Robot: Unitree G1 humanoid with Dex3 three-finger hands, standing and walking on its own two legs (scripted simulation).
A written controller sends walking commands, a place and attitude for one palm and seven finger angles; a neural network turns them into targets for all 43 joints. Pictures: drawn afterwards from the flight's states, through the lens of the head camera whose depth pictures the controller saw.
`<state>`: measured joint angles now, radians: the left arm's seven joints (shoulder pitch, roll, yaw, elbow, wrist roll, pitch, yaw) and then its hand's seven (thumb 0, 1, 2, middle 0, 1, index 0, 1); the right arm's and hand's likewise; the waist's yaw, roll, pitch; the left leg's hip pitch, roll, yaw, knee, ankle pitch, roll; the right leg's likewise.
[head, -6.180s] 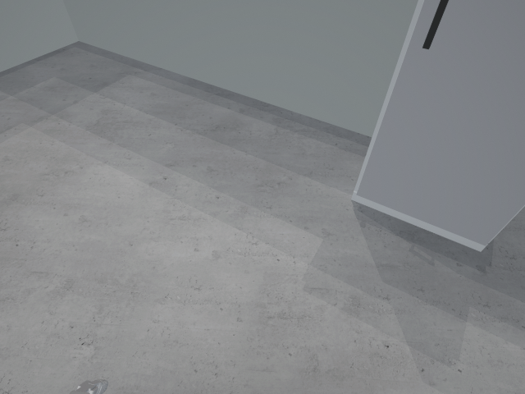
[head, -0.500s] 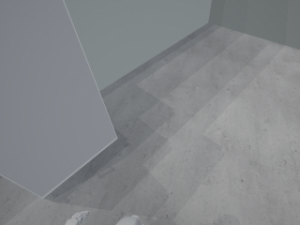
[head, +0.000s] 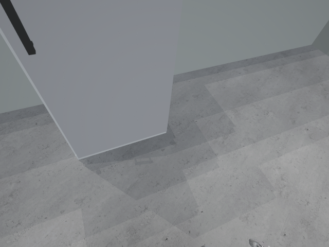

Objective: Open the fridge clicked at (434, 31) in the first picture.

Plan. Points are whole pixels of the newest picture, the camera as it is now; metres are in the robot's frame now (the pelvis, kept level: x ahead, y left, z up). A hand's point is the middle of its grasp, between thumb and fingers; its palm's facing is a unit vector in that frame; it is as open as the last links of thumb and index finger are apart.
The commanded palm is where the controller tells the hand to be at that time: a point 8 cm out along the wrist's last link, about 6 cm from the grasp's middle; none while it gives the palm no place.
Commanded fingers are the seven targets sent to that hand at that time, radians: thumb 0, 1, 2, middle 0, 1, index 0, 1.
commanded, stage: turn to face it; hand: left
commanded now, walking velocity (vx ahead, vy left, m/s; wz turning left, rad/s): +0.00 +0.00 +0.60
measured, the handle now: out of the picture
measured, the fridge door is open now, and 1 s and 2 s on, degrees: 0 0 0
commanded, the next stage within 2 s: take the last steps up to it in 0.64 s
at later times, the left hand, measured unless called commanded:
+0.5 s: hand out of the picture +0.05 +0.17 -0.12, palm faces +0.26 -0.92 -0.31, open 7.3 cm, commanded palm none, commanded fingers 0.00 0.90 0.90 -0.20 -0.30 -0.20 -0.30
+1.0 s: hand out of the picture -0.11 +0.19 -0.16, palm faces +0.44 -0.87 -0.20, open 7.3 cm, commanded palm none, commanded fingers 0.00 0.90 0.90 -0.20 -0.30 -0.20 -0.30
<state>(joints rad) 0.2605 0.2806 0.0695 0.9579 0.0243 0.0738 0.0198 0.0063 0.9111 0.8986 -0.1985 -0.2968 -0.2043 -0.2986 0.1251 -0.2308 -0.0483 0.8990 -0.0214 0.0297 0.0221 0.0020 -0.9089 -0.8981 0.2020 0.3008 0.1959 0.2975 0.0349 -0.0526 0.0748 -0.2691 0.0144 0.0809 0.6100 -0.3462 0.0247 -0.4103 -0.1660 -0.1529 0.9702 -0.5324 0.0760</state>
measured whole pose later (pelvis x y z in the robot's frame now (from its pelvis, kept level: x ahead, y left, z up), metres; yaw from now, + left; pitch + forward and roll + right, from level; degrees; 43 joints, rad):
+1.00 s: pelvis -0.02 +0.01 +0.02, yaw +25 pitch -1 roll -1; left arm 0.30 0.25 0.05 1.04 0.03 0.04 -0.01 0.01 0.91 0.90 -0.20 -0.30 -0.20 -0.30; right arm 0.24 -0.17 -0.01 0.99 -0.02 -0.02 -0.01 0.00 -0.91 -0.90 0.20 0.30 0.20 0.30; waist 0.02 -0.04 0.02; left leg -0.11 0.00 0.04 0.40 -0.28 0.03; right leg -0.46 -0.09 -0.07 1.05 -0.36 0.05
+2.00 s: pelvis +0.25 +0.15 +0.01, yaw +25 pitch -1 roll +0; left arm 0.26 0.17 0.04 1.08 0.03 -0.01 0.02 0.00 0.92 0.90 -0.19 -0.30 -0.20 -0.30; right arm 0.20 -0.16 -0.03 1.03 -0.02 -0.06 -0.03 -0.03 -0.95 -0.90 0.20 0.30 0.20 0.30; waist 0.01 -0.03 0.04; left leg -0.21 0.00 0.18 0.43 -0.21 0.07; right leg -0.46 -0.10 -0.06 0.98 -0.34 0.03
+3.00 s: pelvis +0.20 +0.14 +0.02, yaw +24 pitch -2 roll +0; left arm 0.28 0.13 -0.01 1.14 0.02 0.01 0.03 0.00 0.91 0.90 -0.20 -0.30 -0.20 -0.30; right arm 0.24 -0.16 -0.01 1.12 -0.01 0.01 -0.03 0.00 -0.93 -0.90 0.20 0.30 0.20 0.30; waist 0.00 0.01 0.04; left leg -0.16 0.00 0.08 0.41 -0.22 0.02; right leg -0.18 -0.03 -0.02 0.43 -0.22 0.01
